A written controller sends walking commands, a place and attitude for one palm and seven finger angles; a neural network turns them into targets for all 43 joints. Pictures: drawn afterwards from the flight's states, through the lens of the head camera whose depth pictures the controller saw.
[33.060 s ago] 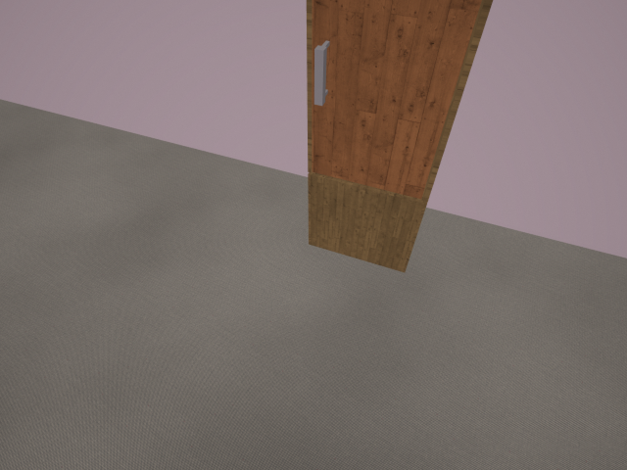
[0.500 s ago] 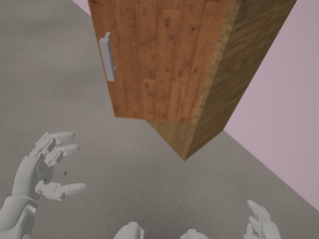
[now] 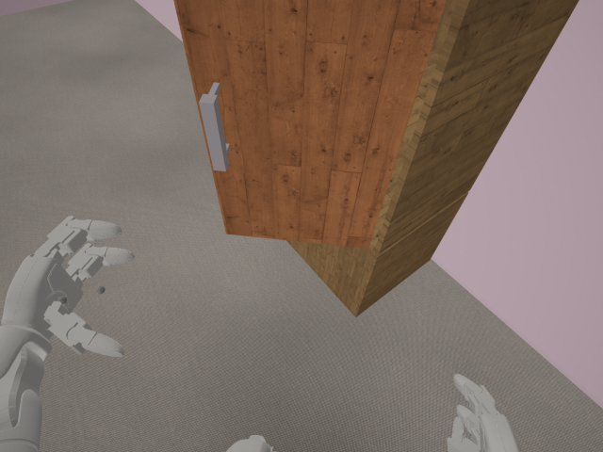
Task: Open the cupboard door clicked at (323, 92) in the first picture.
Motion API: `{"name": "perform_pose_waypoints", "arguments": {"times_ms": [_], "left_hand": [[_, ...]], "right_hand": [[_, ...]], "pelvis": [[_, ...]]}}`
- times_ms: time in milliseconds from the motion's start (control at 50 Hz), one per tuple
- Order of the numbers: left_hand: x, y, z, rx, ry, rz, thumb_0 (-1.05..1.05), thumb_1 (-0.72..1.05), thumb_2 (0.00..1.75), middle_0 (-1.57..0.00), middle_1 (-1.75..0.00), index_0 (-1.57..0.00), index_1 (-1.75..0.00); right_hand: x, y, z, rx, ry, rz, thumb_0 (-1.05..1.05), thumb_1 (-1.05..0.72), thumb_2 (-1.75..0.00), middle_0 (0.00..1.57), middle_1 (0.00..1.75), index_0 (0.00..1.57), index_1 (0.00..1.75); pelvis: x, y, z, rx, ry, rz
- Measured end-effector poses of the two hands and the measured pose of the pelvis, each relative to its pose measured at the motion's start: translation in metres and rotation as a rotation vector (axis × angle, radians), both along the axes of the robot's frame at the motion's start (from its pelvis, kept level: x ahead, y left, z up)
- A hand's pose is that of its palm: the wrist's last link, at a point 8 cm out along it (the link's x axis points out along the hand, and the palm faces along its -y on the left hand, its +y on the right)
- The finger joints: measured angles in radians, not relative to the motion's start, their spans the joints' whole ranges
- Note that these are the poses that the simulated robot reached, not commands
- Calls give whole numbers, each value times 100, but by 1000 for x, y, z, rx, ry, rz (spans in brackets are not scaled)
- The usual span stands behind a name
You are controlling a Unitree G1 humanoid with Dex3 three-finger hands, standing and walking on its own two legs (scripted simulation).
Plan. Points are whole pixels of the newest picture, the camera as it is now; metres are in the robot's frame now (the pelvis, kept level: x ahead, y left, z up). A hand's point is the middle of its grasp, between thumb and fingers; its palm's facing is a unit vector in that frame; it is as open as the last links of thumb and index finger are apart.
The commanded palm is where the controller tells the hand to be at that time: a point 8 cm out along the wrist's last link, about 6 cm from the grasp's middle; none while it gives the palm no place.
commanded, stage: raise the hand with hooked fingers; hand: left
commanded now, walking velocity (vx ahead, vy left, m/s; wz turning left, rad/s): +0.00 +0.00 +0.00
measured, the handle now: (218, 128) +0.61 +0.20 +0.06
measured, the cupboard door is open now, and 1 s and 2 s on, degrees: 46 46 46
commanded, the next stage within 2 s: move the hooked fingers beside the handle in 0.58 s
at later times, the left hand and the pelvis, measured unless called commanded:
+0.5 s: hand (120, 279) +0.29 +0.25 +0.08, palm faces -0.01 -1.00 -0.03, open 14.0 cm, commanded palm +0.26 +0.30 +0.08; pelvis +0.00 -0.02 +0.01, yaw -1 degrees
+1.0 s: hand (131, 243) +0.34 +0.25 +0.08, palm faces -0.04 -1.00 +0.00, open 14.0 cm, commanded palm +0.32 +0.30 +0.08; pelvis +0.00 -0.02 +0.00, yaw +0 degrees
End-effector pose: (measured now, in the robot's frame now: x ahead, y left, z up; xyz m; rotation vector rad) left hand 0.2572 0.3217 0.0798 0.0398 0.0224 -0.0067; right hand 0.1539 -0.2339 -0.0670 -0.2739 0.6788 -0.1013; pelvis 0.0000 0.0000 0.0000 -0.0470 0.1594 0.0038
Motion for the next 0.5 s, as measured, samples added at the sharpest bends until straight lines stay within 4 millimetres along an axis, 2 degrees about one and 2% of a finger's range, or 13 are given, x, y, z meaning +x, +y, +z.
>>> {"name": "perform_pose_waypoints", "arguments": {"times_ms": [140, 260, 500], "left_hand": [[13, 1, 9, -2, 1, -4, -1, -50, 30, -29, -120, -30, -120], [16, -8, 7, -14, 15, -21, -1, -50, 30, -29, -120, -30, -120], [13, -21, 4, -5, 4, -7, -1, -50, 30, -30, -120, -30, -120]], "right_hand": [[-15, -18, 0, -18, 37, -39, 1, -90, -90, 20, 30, 21, 30], [-23, -30, 1, -21, 46, -61, 1, -90, -90, 20, 30, 21, 30], [-19, -35, 0, -10, 43, -61, 1, -90, -90, 20, 30, 21, 30]], "pelvis": [[0, -6, 4, 8, -6, -5], [0, -11, 6, 15, -5, -13], [0, -20, 5, 20, -9, -14]]}}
